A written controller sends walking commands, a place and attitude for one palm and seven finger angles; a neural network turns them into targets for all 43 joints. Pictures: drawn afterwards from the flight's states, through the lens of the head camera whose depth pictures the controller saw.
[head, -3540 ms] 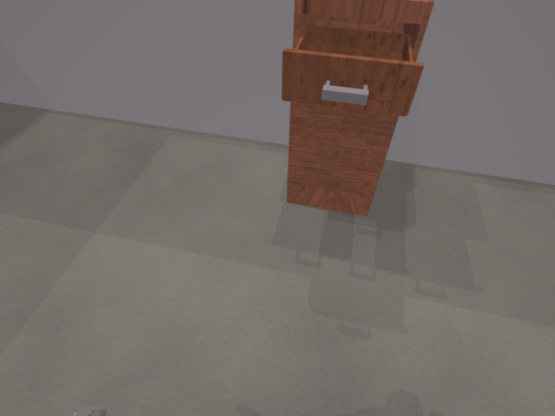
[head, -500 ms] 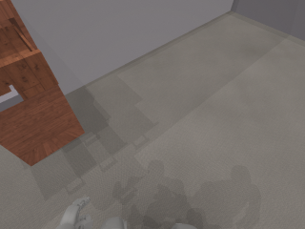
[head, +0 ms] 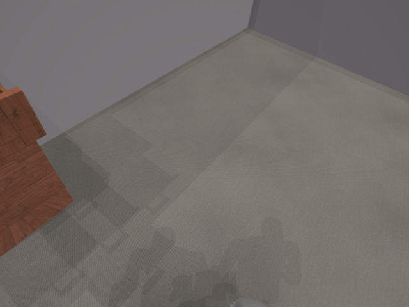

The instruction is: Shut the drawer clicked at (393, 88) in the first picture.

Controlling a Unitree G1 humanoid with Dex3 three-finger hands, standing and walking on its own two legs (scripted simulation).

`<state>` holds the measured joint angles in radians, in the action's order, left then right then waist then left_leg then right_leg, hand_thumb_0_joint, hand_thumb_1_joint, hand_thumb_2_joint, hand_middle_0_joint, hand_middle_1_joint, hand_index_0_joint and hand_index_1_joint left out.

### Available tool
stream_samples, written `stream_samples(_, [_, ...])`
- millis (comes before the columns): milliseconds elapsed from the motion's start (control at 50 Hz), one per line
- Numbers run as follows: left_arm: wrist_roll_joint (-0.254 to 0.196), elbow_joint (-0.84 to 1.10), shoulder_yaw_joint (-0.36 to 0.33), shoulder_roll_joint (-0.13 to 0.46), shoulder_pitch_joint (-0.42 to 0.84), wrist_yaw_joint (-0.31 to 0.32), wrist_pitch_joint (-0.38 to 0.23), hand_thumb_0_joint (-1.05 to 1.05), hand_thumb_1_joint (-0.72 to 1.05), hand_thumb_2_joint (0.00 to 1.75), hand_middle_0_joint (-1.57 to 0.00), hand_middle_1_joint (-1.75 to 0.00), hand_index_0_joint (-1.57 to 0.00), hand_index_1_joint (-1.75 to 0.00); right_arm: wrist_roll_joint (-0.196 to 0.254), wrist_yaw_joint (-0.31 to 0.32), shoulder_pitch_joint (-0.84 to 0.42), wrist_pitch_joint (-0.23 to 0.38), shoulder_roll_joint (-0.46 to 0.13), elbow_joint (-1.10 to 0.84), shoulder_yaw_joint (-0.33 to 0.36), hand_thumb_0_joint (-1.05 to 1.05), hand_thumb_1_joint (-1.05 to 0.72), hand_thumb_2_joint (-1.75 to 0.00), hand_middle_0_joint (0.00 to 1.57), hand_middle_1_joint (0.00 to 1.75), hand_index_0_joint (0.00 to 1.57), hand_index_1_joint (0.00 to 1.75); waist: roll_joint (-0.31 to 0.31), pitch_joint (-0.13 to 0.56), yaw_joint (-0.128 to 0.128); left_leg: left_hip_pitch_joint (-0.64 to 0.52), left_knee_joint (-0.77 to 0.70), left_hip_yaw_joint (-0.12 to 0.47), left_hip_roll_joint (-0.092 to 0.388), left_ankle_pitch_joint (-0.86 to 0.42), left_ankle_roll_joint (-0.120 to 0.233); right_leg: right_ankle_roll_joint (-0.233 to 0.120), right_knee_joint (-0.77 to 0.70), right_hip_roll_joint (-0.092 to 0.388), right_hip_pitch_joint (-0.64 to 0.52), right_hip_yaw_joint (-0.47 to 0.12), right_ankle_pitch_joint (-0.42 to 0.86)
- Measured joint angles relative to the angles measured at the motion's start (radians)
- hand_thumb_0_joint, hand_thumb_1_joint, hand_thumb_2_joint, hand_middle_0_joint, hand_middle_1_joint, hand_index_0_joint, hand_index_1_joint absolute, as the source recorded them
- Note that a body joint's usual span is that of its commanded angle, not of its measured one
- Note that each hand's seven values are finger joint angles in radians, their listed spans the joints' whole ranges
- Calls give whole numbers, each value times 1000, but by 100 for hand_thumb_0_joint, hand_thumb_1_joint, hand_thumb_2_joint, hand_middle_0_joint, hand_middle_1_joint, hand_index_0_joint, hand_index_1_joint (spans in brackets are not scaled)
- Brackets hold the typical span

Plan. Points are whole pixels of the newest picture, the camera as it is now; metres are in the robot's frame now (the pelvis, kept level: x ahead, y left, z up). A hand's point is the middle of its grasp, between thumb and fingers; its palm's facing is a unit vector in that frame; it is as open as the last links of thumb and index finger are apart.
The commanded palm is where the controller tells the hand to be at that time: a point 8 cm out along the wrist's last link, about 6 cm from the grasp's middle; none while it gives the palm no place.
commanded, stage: walk to a spot facing it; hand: left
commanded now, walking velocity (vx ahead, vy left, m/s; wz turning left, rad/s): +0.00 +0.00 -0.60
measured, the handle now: out of the picture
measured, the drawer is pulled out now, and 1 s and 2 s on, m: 0.28 0.28 0.28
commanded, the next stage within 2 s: turn to face it in 0.60 s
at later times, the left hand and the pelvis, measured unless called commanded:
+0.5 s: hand out of the picture +0.14 +0.11 -0.15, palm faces -0.24 -0.94 -0.24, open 7.4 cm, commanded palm none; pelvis +0.02 -0.06 +0.00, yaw -16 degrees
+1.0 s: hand (171, 250) +0.27 +0.10 -0.17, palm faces -0.34 -0.92 -0.18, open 7.4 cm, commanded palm none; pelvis +0.13 -0.05 +0.00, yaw -21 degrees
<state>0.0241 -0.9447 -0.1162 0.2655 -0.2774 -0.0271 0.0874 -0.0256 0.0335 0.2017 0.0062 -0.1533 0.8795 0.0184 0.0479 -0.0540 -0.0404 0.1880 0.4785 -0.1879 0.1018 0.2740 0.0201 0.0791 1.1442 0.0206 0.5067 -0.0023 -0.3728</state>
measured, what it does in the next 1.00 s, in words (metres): walks ahead, turning right: right foot, then left foot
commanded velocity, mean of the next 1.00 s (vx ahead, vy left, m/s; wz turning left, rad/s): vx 0.11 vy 0.00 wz -0.17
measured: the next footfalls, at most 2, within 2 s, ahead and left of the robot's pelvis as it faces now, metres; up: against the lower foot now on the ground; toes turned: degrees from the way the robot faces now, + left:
right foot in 0.24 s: +0.02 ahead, -0.16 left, +0.00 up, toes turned -15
left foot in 0.72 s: +0.21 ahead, +0.03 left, +0.00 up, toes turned -18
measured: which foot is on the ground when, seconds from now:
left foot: down 0.00-0.24, up 0.26-0.70, down 0.72-1.00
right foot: up 0.00-0.22, down 0.24-0.72, up 0.74-1.00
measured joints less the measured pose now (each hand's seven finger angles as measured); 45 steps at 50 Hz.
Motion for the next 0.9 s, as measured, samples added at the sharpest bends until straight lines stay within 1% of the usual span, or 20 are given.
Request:
stream_samples(80, [-1,-6,6,-14,18,-1,8,1,91,90,-20,-30,-20,-30,-2,-6,25,-4,-7,25,14,0,-90,-89,21,30,20,30,-15,-11,16,-10,7,-49,27,9,-11,0,-139,32,-56,35,-34])
stream_samples(140, [-2,0,14,-29,47,-3,2,1,91,90,-20,-30,-20,-30,-5,-12,41,-10,-22,45,27,0,-90,-89,21,30,20,30,-33,-23,33,-3,39,-87,54,27,-26,-14,-265,36,-103,63,-54])
stream_samples(180, [-2,10,20,-38,71,-2,-7,1,91,90,-20,-30,-20,-30,-7,-16,51,-14,-37,57,37,0,-90,-89,21,30,20,30,-47,-30,46,9,74,-111,74,44,-40,-29,-348,28,-138,80,-48])
stream_samples(220, [-2,26,26,-43,93,-2,-23,1,91,90,-20,-30,-20,-30,-6,-19,70,-18,-55,65,47,0,-90,-89,21,30,20,30,-61,-31,55,31,135,-129,98,73,-59,-48,-476,17,-195,98,24])
stream_samples(240, [0,36,30,-41,100,-1,-37,1,91,90,-20,-30,-20,-30,-3,-22,84,-21,-65,65,50,0,-90,-89,21,30,20,30,-65,-25,58,58,192,-127,110,96,-67,-72,-534,14,-216,97,63])
stream_samples(260, [-1,38,34,-48,114,4,-51,1,91,90,-20,-30,-20,-30,-2,-23,88,-31,-79,72,53,0,-90,-89,20,30,20,30,-84,-28,61,100,283,-80,117,166,-78,-92,-514,1,-204,99,60])
stream_samples(280, [-5,42,38,-54,123,10,-59,0,91,90,-20,-30,-20,-30,-2,-22,90,-46,-90,80,55,0,-90,-89,20,30,20,30,-96,-29,64,144,382,-20,104,223,-82,-106,-493,-7,-196,99,45])
stream_samples(300, [-7,47,41,-59,125,15,-66,0,91,90,-20,-30,-20,-30,-3,-21,89,-59,-97,89,56,1,-90,-89,20,30,20,30,-100,-26,62,184,473,30,84,245,-85,-115,-491,-13,-198,94,37])
stream_samples(340, [-10,52,44,-67,117,22,-75,0,91,90,-20,-30,-20,-30,-6,-25,81,-69,-104,99,58,1,-90,-89,20,30,20,30,-99,-17,58,245,590,89,56,201,-90,-123,-533,-25,-222,76,49])
stream_samples(380, [-9,47,48,-69,101,25,-82,0,90,90,-20,-30,-20,-30,-11,-32,70,-61,-105,95,58,1,-91,-89,20,30,20,30,-92,-6,59,282,615,110,45,133,-100,-125,-593,-35,-252,56,80])
stream_samples(480, [-6,23,57,-73,51,18,-98,0,90,90,-21,-30,-20,-30,-13,-41,37,-36,-94,65,55,1,-91,-89,20,30,20,30,-71,20,53,322,548,129,30,46,-115,-133,-695,-54,-307,3,124])
stream_samples(580, [-1,-3,59,-78,-3,16,-104,0,90,90,-21,-30,-20,-30,-10,-47,-3,-23,-79,45,49,1,-91,-89,20,30,20,30,-59,30,27,311,427,142,8,31,-111,-126,-734,-71,-345,-42,123])
stream_samples(660, [1,-26,53,-72,-44,17,-98,0,90,90,-21,-30,-21,-30,-3,-45,-32,-6,-62,28,39,1,-90,-89,20,30,20,30,-37,29,-4,244,261,140,-28,56,-97,-107,-715,-72,-361,-82,89])
stream_samples(700, [-1,-37,46,-66,-65,18,-91,0,90,90,-21,-30,-21,-30,0,-39,-41,11,-54,16,30,1,-90,-89,20,30,20,30,-25,30,-15,175,129,128,-46,22,-89,-92,-668,-74,-354,-107,50])
stream_samples(720, [-4,-40,41,-64,-79,18,-86,0,90,90,-21,-30,-20,-30,-1,-35,-42,25,-53,7,23,1,-90,-89,20,30,20,30,-25,34,-16,145,68,127,-45,-6,-73,-92,-616,-83,-334,-118,19])
stream_samples(760, [-6,-62,33,-49,-76,19,-73,0,90,90,-21,-30,-20,-30,-7,-26,-50,41,-36,3,9,1,-90,-89,20,30,20,30,-1,24,-11,147,109,98,-49,-23,-19,-92,-398,-74,-254,-96,-97])
stream_samples(800, [1,-83,32,-36,-64,20,-67,1,90,90,-21,-30,-20,-30,-10,-20,-37,46,-18,6,-5,0,-90,-89,20,30,20,30,8,22,5,121,107,81,-44,-4,2,-89,-197,-59,-172,-44,-125])
stream_samples(820, [2,-90,33,-31,-53,20,-68,1,90,90,-20,-30,-20,-30,-11,-16,-23,47,-9,15,-10,0,-90,-89,20,30,20,30,11,21,14,102,85,79,-45,-5,5,-85,-142,-46,-142,-20,-111])
stream_samples(860, [1,-94,39,-26,-24,23,-72,1,91,90,-20,-30,-20,-30,-8,-10,8,49,5,46,-18,0,-90,-89,20,30,20,30,11,21,27,62,26,82,-50,-25,3,-72,-134,-18,-111,15,-70])
stream_samples(900, [-3,-88,48,-32,9,28,-77,1,91,90,-20,-30,-20,-30,0,3,39,47,9,83,-11,0,-92,-89,20,30,20,30,3,20,37,35,-21,93,-57,-43,9,-58,-212,6,-110,33,-37])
